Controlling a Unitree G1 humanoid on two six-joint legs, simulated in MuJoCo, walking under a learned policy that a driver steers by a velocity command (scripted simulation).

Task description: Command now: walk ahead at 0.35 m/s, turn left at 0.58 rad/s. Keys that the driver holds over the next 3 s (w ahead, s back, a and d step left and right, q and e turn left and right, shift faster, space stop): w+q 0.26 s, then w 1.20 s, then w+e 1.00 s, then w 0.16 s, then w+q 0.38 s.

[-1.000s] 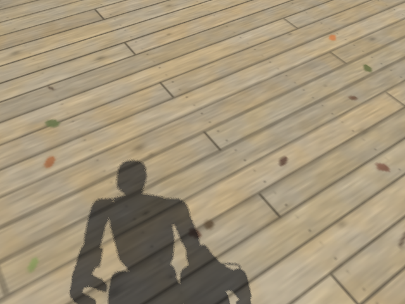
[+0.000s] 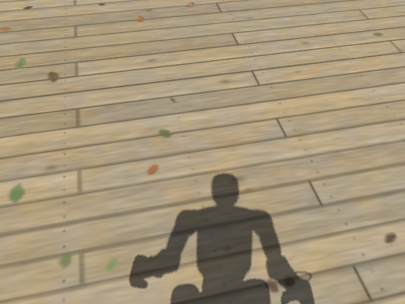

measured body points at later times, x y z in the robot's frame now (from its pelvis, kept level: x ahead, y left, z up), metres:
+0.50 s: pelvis +0.19 +0.00 -0.01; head +0.23 +0.00 +0.43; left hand +0.08 +0.24 -0.14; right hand +0.44 -0.17 -0.12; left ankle +0.29 +0.15 -0.72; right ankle +0.06 -0.13 -0.75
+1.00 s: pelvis +0.45 +0.10 -0.01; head +0.47 +0.11 +0.44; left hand +0.56 +0.37 -0.12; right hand +0.47 -0.16 -0.15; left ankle +0.31 +0.13 -0.75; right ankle +0.65 +0.02 -0.71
